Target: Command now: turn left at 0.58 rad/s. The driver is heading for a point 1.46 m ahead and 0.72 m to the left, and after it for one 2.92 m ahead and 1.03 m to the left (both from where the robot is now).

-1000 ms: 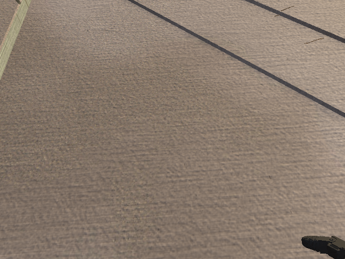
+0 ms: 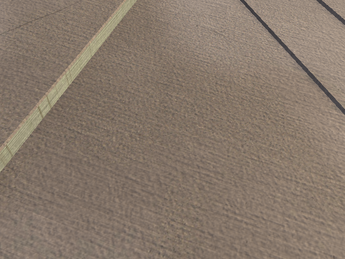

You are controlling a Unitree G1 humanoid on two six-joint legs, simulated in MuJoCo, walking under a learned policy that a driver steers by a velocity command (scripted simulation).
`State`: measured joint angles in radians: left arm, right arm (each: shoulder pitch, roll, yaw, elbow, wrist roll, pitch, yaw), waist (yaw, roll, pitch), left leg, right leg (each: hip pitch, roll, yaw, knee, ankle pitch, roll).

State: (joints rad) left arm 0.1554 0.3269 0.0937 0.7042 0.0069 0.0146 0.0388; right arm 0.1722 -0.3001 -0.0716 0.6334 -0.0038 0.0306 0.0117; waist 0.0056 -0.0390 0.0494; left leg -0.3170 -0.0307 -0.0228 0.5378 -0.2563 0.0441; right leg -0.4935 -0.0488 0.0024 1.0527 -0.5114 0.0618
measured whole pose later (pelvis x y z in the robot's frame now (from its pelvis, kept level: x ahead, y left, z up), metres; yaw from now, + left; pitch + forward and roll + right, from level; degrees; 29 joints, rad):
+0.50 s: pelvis +0.00 -0.03 +0.00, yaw +18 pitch +1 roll +0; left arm 0.15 0.27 0.07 0.68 0.01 -0.01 0.02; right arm 0.18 -0.36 -0.10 0.64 0.02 0.06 -0.02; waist -0.01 0.06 0.04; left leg -0.51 -0.09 -0.13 1.10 -0.46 -0.06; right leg -0.25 0.00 0.00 0.47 -0.24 -0.01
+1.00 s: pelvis -0.04 +0.02 +0.01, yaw +33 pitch +1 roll -2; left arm 0.15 0.34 0.09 0.72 0.00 0.03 0.03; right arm 0.18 -0.28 -0.04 0.62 -0.01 0.02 -0.02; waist 0.00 -0.04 0.06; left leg -0.25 -0.04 -0.04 0.45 -0.21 0.06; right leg -0.51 -0.03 0.01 1.08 -0.36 0.08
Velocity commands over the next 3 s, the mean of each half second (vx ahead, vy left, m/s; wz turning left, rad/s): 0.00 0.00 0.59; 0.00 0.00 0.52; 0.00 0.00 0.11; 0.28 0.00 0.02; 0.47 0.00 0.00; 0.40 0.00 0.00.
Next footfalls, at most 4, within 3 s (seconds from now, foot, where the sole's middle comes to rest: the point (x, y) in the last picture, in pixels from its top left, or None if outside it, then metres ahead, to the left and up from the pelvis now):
0.36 right None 0.08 -0.13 -0.77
0.78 left None -0.04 0.12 -0.77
1.20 right None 0.08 -0.08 -0.77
2.20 right None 0.40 0.14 -0.77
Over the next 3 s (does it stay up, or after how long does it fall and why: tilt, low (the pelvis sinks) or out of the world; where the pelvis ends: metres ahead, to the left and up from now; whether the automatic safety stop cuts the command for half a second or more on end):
stays up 0.52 0.36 0.01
